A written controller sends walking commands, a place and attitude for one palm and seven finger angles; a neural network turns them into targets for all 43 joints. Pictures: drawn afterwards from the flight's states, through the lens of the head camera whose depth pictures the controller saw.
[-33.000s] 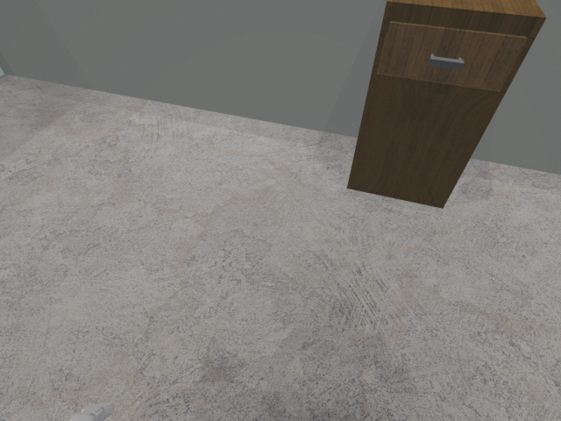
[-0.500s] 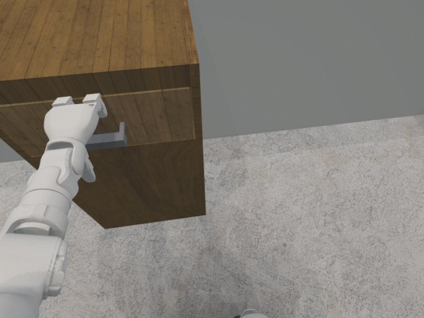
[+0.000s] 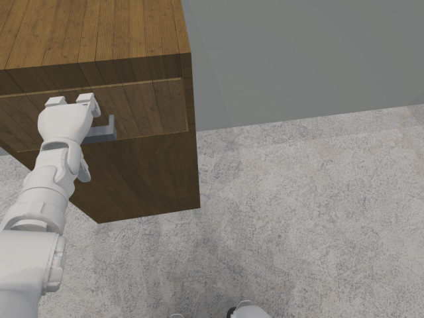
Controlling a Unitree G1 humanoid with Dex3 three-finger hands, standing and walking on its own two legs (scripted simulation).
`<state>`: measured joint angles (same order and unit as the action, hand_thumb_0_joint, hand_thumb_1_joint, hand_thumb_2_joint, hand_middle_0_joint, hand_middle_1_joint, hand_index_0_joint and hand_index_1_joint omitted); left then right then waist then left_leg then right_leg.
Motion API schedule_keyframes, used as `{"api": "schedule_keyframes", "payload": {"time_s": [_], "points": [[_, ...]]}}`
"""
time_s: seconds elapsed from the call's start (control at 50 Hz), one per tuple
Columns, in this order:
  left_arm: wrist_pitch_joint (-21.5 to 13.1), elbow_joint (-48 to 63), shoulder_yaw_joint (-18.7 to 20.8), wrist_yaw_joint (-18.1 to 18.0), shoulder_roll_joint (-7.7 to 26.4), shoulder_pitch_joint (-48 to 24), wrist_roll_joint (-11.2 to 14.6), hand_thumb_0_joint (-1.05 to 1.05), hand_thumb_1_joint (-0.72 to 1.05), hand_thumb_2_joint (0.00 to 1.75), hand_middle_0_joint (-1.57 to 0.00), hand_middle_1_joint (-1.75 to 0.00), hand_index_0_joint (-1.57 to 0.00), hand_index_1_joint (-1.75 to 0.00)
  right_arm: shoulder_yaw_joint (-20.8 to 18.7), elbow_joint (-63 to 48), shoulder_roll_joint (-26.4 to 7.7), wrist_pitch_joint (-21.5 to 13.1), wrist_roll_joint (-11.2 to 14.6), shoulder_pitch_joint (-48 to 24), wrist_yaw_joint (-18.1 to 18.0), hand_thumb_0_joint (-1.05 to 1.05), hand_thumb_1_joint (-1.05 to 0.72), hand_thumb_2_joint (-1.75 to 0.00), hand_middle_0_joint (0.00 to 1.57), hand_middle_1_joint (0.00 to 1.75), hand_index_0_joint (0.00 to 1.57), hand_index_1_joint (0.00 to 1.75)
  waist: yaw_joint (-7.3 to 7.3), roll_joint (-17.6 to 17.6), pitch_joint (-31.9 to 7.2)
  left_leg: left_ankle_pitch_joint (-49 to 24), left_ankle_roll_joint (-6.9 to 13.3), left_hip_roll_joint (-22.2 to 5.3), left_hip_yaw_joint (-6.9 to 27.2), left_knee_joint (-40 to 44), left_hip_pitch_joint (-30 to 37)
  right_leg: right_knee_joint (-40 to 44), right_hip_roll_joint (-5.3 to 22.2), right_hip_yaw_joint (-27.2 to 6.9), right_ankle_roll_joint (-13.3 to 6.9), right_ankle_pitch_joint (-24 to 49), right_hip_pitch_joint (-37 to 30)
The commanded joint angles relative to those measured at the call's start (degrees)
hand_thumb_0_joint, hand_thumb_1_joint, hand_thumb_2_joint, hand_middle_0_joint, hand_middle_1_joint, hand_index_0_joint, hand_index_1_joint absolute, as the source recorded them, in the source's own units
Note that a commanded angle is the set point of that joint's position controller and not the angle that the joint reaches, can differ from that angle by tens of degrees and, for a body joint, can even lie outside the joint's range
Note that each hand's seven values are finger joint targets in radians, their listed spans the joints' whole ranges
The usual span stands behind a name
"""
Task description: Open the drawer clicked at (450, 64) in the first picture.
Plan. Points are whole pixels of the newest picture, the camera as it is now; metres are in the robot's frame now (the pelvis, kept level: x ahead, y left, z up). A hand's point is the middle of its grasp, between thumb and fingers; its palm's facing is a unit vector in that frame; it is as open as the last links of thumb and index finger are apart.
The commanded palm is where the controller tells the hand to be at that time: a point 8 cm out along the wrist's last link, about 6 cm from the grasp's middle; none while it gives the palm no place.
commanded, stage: lower the fingers behind the handle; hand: left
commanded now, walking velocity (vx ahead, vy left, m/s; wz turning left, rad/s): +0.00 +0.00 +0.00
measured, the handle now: (91, 128) +0.52 +0.26 -0.02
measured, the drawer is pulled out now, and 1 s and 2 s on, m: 0.00 0.00 0.00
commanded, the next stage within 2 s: lift the fingers back up to retry in 1.24 s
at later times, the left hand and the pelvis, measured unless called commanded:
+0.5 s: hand (83, 145) +0.47 +0.26 -0.01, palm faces -0.04 -0.01 -1.00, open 13.8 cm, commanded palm +0.44 +0.26 +0.04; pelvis +0.00 +0.01 -0.01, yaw +0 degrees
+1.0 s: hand (84, 145) +0.47 +0.26 -0.01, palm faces -0.04 +0.03 -1.00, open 13.8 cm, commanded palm +0.45 +0.26 +0.02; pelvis -0.02 +0.00 -0.03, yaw +1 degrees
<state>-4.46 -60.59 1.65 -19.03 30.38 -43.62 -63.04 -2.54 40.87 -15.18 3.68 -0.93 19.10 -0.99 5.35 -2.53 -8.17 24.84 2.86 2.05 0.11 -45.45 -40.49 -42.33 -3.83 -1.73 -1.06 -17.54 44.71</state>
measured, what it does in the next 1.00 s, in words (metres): stands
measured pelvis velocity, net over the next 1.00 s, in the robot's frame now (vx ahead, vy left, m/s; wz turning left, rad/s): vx -0.02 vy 0.00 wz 0.01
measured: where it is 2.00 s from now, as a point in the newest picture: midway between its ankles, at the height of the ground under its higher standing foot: outside the picture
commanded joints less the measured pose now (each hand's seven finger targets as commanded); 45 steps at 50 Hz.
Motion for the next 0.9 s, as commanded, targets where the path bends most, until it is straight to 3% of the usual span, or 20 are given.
{"api": "schedule_keyframes", "payload": {"time_s": [0.0,0.06,0.1,0.18,0.2,0.22,0.3,0.34,0.36,0.48,0.5,0.56,0.6,0.7,0.72,0.78,0.84,0.88], "points": [[-0.37,11.04,3.86,-3.64,16.92,-23.78,0.37,0.00,-0.50,0.30,-0.30,-1.20,-0.30,-1.20,-3.59,-2.40,-9.35,-1.10,-0.26,7.09,-0.50,0.00,-0.90,-0.90,0.20,0.30,0.20,0.30,0.36,-1.65,-25.56,-28.57,-0.88,-0.72,0.19,2.04,8.95,1.23,0.79,0.67,-0.76,21.68,-17.54],[-0.61,11.06,3.56,-3.71,16.66,-23.58,0.38,0.00,-0.50,0.30,-0.30,-1.20,-0.30,-1.20,-3.66,-2.00,-9.43,-1.24,-0.14,7.38,-0.46,0.00,-0.90,-0.90,0.20,0.30,0.20,0.30,0.32,-1.97,-25.95,-27.72,-0.98,-0.60,0.42,1.60,8.72,0.88,0.71,0.76,-0.80,20.87,-16.67],[-1.06,11.24,1.32,-3.74,13.98,-25.34,0.29,0.00,-0.50,0.30,-0.30,-1.20,-0.30,-1.20,-3.88,-1.53,-9.20,-1.41,-0.26,7.77,-0.47,0.00,-0.90,-0.90,0.20,0.30,0.20,0.30,1.41,-3.57,-25.78,-28.78,-1.20,-0.87,0.86,1.00,10.13,0.74,0.60,1.14,-0.83,19.90,-14.15],[-1.25,10.27,3.05,-4.10,15.41,-24.47,0.66,0.00,-0.50,0.30,-0.30,-1.20,-0.30,-1.20,-3.77,-1.00,-9.56,-1.32,-0.60,7.92,-0.31,0.00,-0.90,-0.90,0.20,0.30,0.20,0.30,0.96,-3.19,-26.36,-28.97,-1.44,-0.93,1.28,0.18,9.73,-0.08,0.45,1.46,-1.02,19.13,-12.97],[-1.08,9.52,1.38,-4.33,13.71,-25.03,0.26,0.00,-0.50,0.30,-0.30,-1.20,-0.30,-1.20,-3.75,-0.85,-9.30,-1.41,-0.54,8.01,-0.32,0.00,-0.90,-0.90,0.20,0.30,0.20,0.30,1.70,-3.66,-25.28,-29.23,-1.48,-1.04,1.47,-0.03,9.78,-0.30,0.41,1.73,-0.98,18.79,-11.44],[-0.96,9.21,1.53,-4.51,13.51,-24.98,0.31,0.00,-0.50,0.30,-0.30,-1.20,-0.30,-1.20,-3.76,-0.69,-9.39,-1.38,-0.55,8.29,-0.22,0.00,-0.90,-0.90,0.20,0.30,0.20,0.30,1.53,-3.16,-25.01,-28.70,-1.55,-1.09,1.55,-0.23,9.42,-0.50,0.37,1.90,-0.99,18.14,-10.99],[-0.39,9.08,4.45,-5.23,17.14,-23.95,-0.02,0.00,-0.50,0.30,-0.30,-1.20,-0.30,-1.20,-3.46,-0.90,-9.75,-1.07,-0.93,8.18,0.01,0.00,-0.90,-0.90,0.20,0.30,0.20,0.30,0.40,-3.10,-27.71,-30.13,-1.57,-0.99,1.51,-1.06,8.39,-1.85,0.40,1.64,-1.00,19.79,-12.40],[-0.01,8.42,3.09,-5.35,14.78,-22.29,0.07,0.00,-0.50,0.30,-0.30,-1.20,-0.30,-1.20,-3.42,-1.36,-9.50,-1.02,-0.92,7.73,0.20,0.00,-0.90,-0.90,0.20,0.30,0.20,0.30,0.27,-3.43,-26.80,-29.86,-1.59,-1.04,1.20,-1.32,7.95,-1.98,0.33,1.93,-0.99,19.20,-11.69],[0.36,7.89,3.53,-5.50,15.70,-22.41,-0.14,0.00,-0.50,0.30,-0.30,-1.20,-0.30,-1.20,-3.37,-1.03,-9.70,-0.88,-0.83,7.73,0.19,0.00,-0.90,-0.90,0.20,0.30,0.20,0.30,0.53,-2.81,-25.95,-29.79,-1.73,-1.16,1.43,-1.36,7.53,-2.13,0.32,1.98,-1.03,19.01,-11.09],[1.86,6.34,1.32,-5.34,12.33,-22.42,0.27,0.00,-0.50,0.30,-0.30,-1.20,-0.30,-1.20,-3.44,-1.21,-9.67,-0.72,-0.80,8.00,0.38,0.00,-0.90,-0.90,0.20,0.30,0.20,0.30,1.25,-2.09,-25.81,-29.43,-1.78,-1.43,1.71,-1.73,7.68,-2.37,0.29,2.35,-1.02,17.77,-9.41],[2.08,5.42,1.44,-5.26,12.82,-21.50,0.21,0.00,-0.50,0.30,-0.30,-1.20,-0.30,-1.20,-3.33,-1.13,-9.71,-0.66,-0.70,7.98,0.35,0.00,-0.90,-0.90,0.20,0.30,0.20,0.30,0.96,-1.84,-24.71,-28.38,-1.83,-1.41,1.76,-1.61,6.96,-2.37,0.30,2.33,-0.97,16.95,-9.07],[2.63,3.94,-0.61,-4.96,10.55,-22.12,0.24,0.00,-0.50,0.30,-0.30,-1.20,-0.30,-1.20,-3.14,-1.42,-9.53,-0.79,-0.41,7.87,0.17,0.00,-0.90,-0.90,0.20,0.30,0.20,0.30,1.93,-0.04,-22.87,-23.60,-1.28,-1.19,1.56,-1.52,4.62,-2.02,0.38,2.23,-0.91,14.75,-8.30],[2.70,2.61,0.37,-4.75,12.67,-23.15,0.18,0.00,-0.50,0.30,-0.30,-1.20,-0.30,-1.20,-2.85,-1.03,-9.85,-0.89,-0.41,7.98,-0.04,0.00,-0.90,-0.90,0.20,0.30,0.20,0.30,2.21,0.41,-21.95,-21.52,-1.00,-1.15,1.61,-1.70,2.76,-2.40,0.54,1.96,-0.91,13.85,-7.76],[2.87,0.94,-0.31,-3.78,12.00,-21.65,-0.05,0.00,-0.50,0.30,-0.30,-1.20,-0.30,-1.20,-2.60,-1.40,-9.72,-1.05,-0.44,8.35,-0.18,0.00,-0.90,-0.90,0.20,0.30,0.20,0.30,1.98,0.80,-22.76,-21.18,-0.99,-1.00,1.47,-2.85,0.94,-3.77,0.66,2.00,-0.96,14.01,-7.32],[3.12,0.19,-1.65,-3.51,10.15,-21.16,0.21,0.00,-0.50,0.30,-0.30,-1.20,-0.30,-1.20,-2.61,-1.67,-9.58,-1.18,-0.36,8.28,-0.14,0.00,-0.90,-0.90,0.20,0.30,0.20,0.30,2.38,0.48,-21.72,-19.69,-0.86,-0.83,1.24,-3.13,0.24,-3.54,0.58,1.89,-0.96,13.07,-6.38],[3.20,-0.28,0.07,-3.17,12.90,-21.78,0.31,0.00,-0.50,0.30,-0.30,-1.20,-0.30,-1.20,-2.38,-1.60,-10.04,-1.21,-0.36,8.33,-0.35,0.00,-0.90,-0.90,0.20,0.30,0.20,0.30,2.12,1.38,-21.39,-17.75,-0.63,-0.79,1.23,-3.68,-2.08,-4.27,0.75,1.63,-1.03,12.01,-6.16],[3.31,-0.46,-1.74,-2.67,10.99,-20.96,0.15,0.00,-0.50,0.30,-0.30,-1.20,-0.30,-1.20,-2.28,-2.12,-9.73,-1.43,-0.11,8.52,-0.54,0.00,-0.90,-0.90,0.20,0.30,0.20,0.30,2.36,1.37,-21.67,-16.93,-0.65,-0.74,1.21,-4.34,-2.71,-4.79,0.78,1.75,-0.89,11.44,-5.21],[3.44,-0.22,-0.41,-2.39,12.98,-22.43,0.78,0.00,-0.50,0.30,-0.30,-1.20,-0.30,-1.20,-2.22,-1.99,-10.01,-1.54,-0.13,8.64,-0.49,0.00,-0.90,-0.90,0.20,0.30,0.20,0.30,2.49,1.14,-21.66,-15.33,-0.45,-0.67,1.10,-4.52,-3.71,-4.82,0.82,1.53,-0.90,10.44,-5.39]]}}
